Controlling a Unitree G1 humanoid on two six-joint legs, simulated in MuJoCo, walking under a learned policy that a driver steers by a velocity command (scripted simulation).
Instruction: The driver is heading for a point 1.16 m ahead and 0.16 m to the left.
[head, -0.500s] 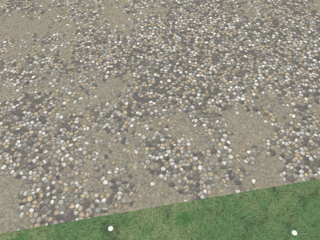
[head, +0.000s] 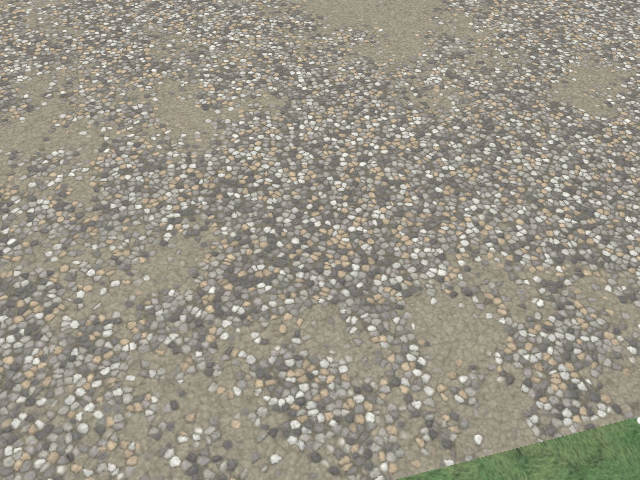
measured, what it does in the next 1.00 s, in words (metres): stands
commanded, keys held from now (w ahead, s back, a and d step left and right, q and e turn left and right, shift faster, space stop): no key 1.00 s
